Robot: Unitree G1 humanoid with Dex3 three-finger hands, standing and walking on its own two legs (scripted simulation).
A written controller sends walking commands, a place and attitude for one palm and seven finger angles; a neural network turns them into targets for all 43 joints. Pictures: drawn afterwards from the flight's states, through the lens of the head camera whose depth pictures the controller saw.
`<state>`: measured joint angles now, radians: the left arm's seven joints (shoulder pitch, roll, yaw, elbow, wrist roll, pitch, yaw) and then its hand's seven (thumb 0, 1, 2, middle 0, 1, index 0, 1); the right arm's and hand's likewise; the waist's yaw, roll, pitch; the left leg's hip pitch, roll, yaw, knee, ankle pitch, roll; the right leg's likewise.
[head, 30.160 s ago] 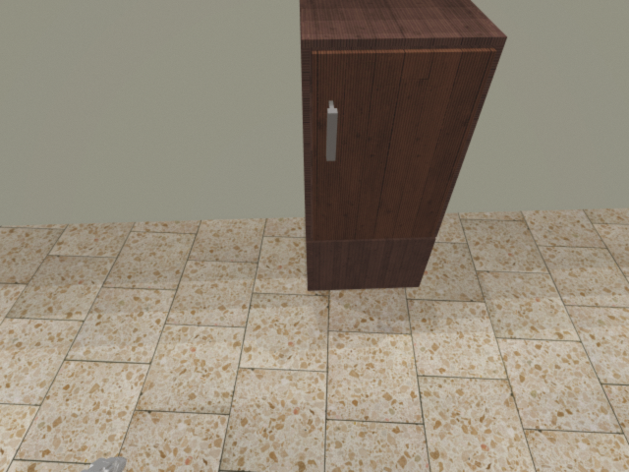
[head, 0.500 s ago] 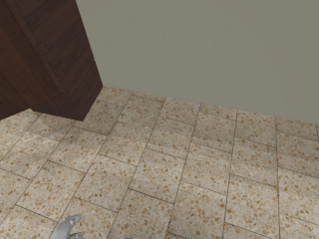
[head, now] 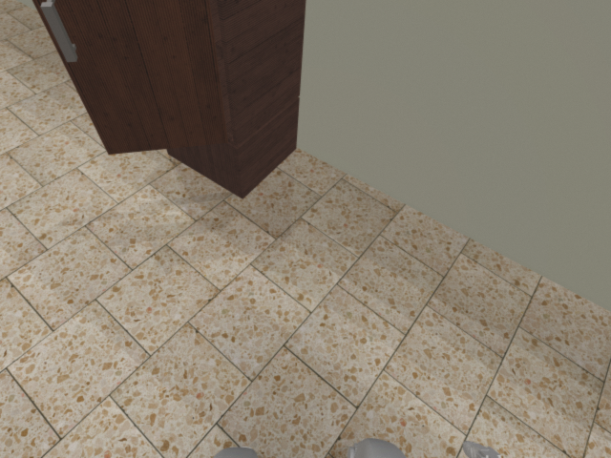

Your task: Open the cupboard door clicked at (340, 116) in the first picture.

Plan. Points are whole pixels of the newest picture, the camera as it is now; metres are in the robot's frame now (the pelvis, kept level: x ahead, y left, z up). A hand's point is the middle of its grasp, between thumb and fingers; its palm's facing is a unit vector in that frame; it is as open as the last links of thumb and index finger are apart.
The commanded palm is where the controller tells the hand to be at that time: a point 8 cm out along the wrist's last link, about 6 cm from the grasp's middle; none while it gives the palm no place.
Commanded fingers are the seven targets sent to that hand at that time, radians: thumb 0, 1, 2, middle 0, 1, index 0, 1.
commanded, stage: turn to face it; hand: left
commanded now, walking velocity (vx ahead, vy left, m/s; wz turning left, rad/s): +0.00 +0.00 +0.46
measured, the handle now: (61, 29) +0.96 +0.65 -0.02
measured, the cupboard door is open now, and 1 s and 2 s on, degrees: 47 47 47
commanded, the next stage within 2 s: take the last steps up to it in 0.40 s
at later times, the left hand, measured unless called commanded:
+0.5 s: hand out of the picture +0.02 +0.14 -0.15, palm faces +0.24 -0.94 -0.23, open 7.3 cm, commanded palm none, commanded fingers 0.00 0.90 0.90 -0.20 -0.30 -0.20 -0.30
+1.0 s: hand out of the picture +0.10 +0.20 -0.15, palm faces +0.33 -0.92 -0.23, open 7.4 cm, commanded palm none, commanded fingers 0.00 0.90 0.90 -0.20 -0.30 -0.20 -0.30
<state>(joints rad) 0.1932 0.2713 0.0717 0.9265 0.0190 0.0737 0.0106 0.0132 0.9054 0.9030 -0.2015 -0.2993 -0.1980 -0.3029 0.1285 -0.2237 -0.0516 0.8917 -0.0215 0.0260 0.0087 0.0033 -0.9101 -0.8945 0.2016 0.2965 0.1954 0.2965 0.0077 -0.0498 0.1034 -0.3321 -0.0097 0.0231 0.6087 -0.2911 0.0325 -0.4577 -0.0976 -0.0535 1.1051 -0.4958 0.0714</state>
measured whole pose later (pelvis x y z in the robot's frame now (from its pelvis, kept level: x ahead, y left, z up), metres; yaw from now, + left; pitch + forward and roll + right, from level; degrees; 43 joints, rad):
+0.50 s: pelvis +0.01 -0.05 +0.01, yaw +13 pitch +0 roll +2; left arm 0.24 0.17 0.03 0.93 0.03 0.01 0.02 0.01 0.91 0.90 -0.20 -0.30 -0.20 -0.30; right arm 0.16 -0.23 -0.07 0.98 -0.01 0.08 0.02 0.01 -0.91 -0.89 0.20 0.30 0.19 0.30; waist 0.00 -0.01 0.09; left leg -0.41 0.00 0.01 0.95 -0.46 -0.05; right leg -0.19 -0.08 -0.12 0.49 -0.29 -0.01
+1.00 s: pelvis +0.08 -0.02 +0.00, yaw +19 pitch +0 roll +2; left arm 0.16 0.20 0.05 0.97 0.03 -0.01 -0.03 0.01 0.91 0.90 -0.20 -0.30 -0.20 -0.30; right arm 0.36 -0.17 -0.02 1.08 -0.02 -0.02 0.00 0.00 -0.91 -0.89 0.20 0.30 0.20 0.30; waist 0.00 0.01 0.06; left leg -0.10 -0.04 0.01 0.50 -0.39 0.03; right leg -0.33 -0.07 -0.10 0.59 -0.30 0.01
